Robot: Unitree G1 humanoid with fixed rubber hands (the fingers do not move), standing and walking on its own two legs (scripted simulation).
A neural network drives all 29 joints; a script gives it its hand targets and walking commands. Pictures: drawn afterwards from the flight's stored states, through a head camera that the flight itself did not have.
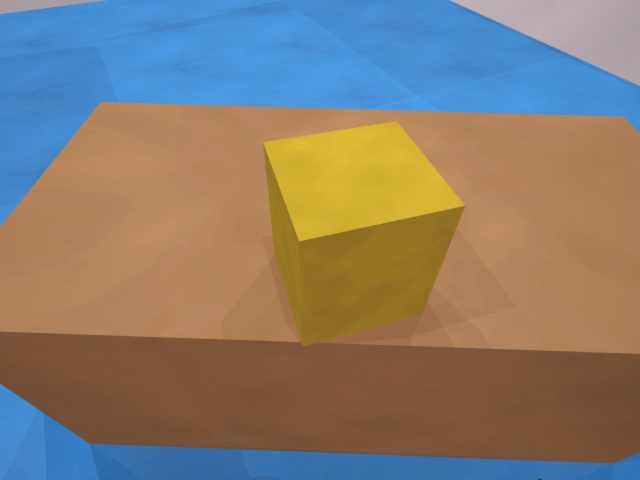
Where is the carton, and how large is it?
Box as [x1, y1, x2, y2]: [263, 121, 464, 346]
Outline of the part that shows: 396,121 263,142 275,255 303,346 417,315 422,312 464,205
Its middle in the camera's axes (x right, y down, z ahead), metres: +0.05 -0.01 +0.61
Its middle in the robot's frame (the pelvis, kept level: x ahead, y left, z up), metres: +0.47 -0.05 +0.03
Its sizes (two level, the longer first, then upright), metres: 0.210 0.200 0.250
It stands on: a pedestal, 0.66 m high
